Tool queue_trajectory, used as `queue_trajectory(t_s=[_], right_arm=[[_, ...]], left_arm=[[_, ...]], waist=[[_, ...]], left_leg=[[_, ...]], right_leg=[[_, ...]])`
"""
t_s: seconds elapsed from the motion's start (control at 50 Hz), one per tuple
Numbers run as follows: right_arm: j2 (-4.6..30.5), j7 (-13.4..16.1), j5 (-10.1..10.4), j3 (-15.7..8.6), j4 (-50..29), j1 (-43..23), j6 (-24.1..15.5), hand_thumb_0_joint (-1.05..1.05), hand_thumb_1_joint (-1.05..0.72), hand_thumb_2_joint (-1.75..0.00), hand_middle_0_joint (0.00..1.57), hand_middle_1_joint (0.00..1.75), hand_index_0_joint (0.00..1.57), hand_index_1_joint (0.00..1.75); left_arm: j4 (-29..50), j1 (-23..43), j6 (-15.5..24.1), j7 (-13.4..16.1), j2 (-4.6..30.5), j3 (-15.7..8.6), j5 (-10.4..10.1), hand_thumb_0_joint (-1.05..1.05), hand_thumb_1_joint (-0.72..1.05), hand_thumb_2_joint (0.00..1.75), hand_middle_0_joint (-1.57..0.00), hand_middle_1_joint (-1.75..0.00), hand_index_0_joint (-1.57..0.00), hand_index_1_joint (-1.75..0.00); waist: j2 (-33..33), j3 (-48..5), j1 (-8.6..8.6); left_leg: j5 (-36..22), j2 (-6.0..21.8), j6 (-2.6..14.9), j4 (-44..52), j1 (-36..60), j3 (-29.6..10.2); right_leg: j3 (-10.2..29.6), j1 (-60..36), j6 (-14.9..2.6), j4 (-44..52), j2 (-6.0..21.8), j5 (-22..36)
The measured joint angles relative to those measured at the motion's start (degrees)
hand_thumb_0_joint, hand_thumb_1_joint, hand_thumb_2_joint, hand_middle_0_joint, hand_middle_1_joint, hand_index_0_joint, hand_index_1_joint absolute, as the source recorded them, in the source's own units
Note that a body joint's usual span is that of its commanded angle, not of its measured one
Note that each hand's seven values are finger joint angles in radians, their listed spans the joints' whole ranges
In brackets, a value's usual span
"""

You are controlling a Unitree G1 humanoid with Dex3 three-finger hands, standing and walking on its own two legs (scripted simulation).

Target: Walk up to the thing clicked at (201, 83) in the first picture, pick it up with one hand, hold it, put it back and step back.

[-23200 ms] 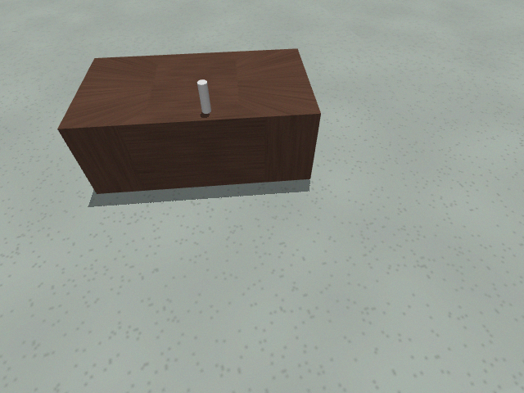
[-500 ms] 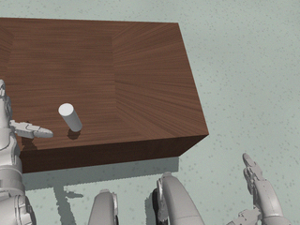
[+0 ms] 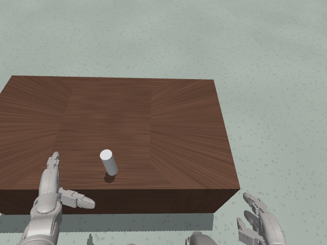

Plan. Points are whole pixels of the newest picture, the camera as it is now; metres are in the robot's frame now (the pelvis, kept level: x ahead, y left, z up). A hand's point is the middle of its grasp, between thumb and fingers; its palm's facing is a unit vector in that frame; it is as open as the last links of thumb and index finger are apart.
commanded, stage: home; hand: left
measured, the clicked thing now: (109, 163) +0.43 +0.20 -0.23
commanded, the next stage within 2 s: none
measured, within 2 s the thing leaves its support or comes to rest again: neither
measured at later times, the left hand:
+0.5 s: hand (91, 236) +0.16 +0.17 -0.06, palm faces +0.15 -0.95 -0.28, open 17.6 cm
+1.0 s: hand out of the picture +0.08 +0.23 -0.09, palm faces +0.00 -0.91 -0.41, open 17.6 cm
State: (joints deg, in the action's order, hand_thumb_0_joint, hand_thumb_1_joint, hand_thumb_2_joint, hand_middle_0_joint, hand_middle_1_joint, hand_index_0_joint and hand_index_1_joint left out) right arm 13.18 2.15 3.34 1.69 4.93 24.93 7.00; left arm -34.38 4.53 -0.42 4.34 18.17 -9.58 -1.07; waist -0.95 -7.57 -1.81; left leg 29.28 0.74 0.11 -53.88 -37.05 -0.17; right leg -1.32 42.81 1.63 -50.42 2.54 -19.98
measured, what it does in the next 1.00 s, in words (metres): stands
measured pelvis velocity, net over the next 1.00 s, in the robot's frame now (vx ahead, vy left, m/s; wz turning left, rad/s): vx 0.01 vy -0.02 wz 0.03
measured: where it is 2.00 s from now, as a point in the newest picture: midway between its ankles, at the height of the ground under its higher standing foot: outside the picture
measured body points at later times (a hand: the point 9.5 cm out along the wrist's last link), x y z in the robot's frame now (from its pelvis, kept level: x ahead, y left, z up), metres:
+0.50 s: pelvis +0.00 -0.01 +0.01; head +0.03 -0.01 +0.46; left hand +0.15 +0.22 -0.04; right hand +0.16 -0.25 -0.07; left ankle -0.03 +0.11 -0.69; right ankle +0.05 -0.14 -0.69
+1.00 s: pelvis +0.01 -0.02 +0.04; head +0.00 -0.04 +0.49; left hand +0.08 +0.28 -0.07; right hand +0.09 -0.30 -0.10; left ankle -0.03 +0.11 -0.69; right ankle +0.05 -0.14 -0.69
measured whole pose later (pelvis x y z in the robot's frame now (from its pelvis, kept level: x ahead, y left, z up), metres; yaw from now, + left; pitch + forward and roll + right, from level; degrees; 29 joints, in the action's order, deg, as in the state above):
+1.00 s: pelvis +0.01 -0.02 +0.04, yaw +2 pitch -2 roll +0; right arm 18.5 0.9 -2.9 -1.7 50.2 14.8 1.1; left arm -46.8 -16.5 -0.3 1.8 18.9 0.1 2.6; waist 2.4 0.0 0.2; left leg 22.5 0.3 -1.0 -36.3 -12.2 -1.8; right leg -3.3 18.8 0.4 -37.1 3.0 -16.6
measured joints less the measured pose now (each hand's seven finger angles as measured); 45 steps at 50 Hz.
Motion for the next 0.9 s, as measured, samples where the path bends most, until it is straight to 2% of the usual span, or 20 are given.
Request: queue_trajectory(t_s=[0.2,0.24,0.32,0.46,0.68,0.72,0.76,0.82,0.9], right_arm=[[-1.54,1.86,-0.33,-0.7,2.42,-0.69,-0.99,0.01,-0.85,-0.87,0.2,0.3,0.2,0.29],[-1.77,2.14,-0.36,-0.95,2.56,-0.74,-1.11,0.01,-0.86,-0.88,0.2,0.3,0.2,0.3],[-1.28,3.67,-0.5,-0.15,10.46,-4.67,-2.98,0.01,-0.88,-0.89,0.2,0.3,0.2,0.3],[-1.2,5.89,-1.45,-0.13,19.81,-8.09,-5.62,0.01,-0.89,-0.9,0.2,0.3,0.21,0.3],[-1.3,6.35,-2.03,-0.38,24.58,-8.47,-10.2,0.02,-0.9,-0.9,0.2,0.31,0.21,0.3],[-0.75,4.66,-5.23,-0.64,27.81,-9.95,-10.33,0.01,-0.9,-0.9,0.2,0.31,0.2,0.3],[0.62,2.47,-6.98,-0.69,31.99,-11.39,-8.76,0.01,-0.9,-0.9,0.2,0.31,0.21,0.3],[2.31,0.26,-6.97,-1.71,36.7,-11.81,-7.09,0.01,-0.9,-0.9,0.2,0.31,0.21,0.3],[3.99,-0.89,-6.63,-2.94,40.94,-10.89,-6.51,0.01,-0.9,-0.9,0.2,0.31,0.21,0.3]], left_arm=[[20.61,-21.79,-1.73,1.52,-5.84,8.26,-1.29,-0.01,-0.57,0.04,-0.06,-0.04,-0.06,-0.05],[22.9,-25.06,-2.11,1.5,-6.39,9.5,-1.27,-0.01,-0.57,0.04,-0.06,-0.04,-0.06,-0.05],[26.62,-29.93,-3.75,2.4,-6.95,10.58,-0.99,-0.01,-0.58,0.03,-0.06,-0.04,-0.05,-0.05],[28.15,-29.98,-5.8,3.8,-6.29,10.81,-0.35,-0.01,-0.58,0.03,-0.06,-0.04,-0.05,-0.05],[28.42,-28.87,-8.64,4.54,-6.53,11.22,0.27,-0.01,-0.57,0.04,-0.06,-0.05,-0.05,-0.05],[22.47,-26.22,-5.66,2.57,-5.75,11.41,2.86,-0.01,-0.57,0.04,-0.06,-0.05,-0.05,-0.05],[14.26,-23.29,-3.72,0.19,-4.3,11.66,4.29,-0.01,-0.57,0.04,-0.06,-0.04,-0.05,-0.05],[4.57,-21.46,-2.07,-1.95,-2.44,11.39,4.61,-0.01,-0.57,0.03,-0.06,-0.04,-0.06,-0.05],[-4.34,-21.31,-0.59,-2.66,-0.63,10.43,4.32,-0.01,-0.58,0.03,-0.06,-0.04,-0.06,-0.05]], waist=[[0.66,0.48,1.85],[0.82,0.33,2.14],[1.18,1.1,1.77],[1.57,3.03,1.83],[2.21,3.23,0.9],[1.95,4.9,1.14],[2.09,5.56,1.39],[2.49,5.77,1.79],[2.9,6.24,1.93]], left_leg=[[-0.19,-0.16,-0.25,2.88,5.45,-0.13],[-0.14,-0.26,-0.28,3.02,6.04,-0.22],[0.01,0.04,-0.53,2.7,6.94,-0.97],[-0.32,0.32,-0.88,2.21,7.17,-1.9],[-1.14,0.66,-0.96,3.3,8.46,-1.7],[-1.62,0.34,-0.93,4.36,10.64,-1.52],[-2.12,0.02,-0.78,5.72,12.83,-1.44],[-2.75,-0.25,-0.76,8.06,16.18,-1.24],[-4.2,-0.47,-0.94,12.1,20.44,-1.27]], right_leg=[[-0.2,-4.89,-0.2,1.35,0.18,-0.77],[-0.27,-5.38,-0.24,1.17,0.29,-1.05],[-1.05,-6.7,-0.51,1.22,0.08,-1.21],[-1.98,-7.51,-0.88,1.33,-0.12,-0.84],[-1.85,-8.9,-0.97,2.87,-0.52,0.31],[-1.66,-10.84,-1.12,3.38,-0.23,0.48],[-1.6,-12.82,-1.23,4.16,0.06,0.61],[-1.43,-15.76,-1.16,5.55,0.31,0.71],[-1.55,-19.67,-1.09,8.52,0.52,1.42]])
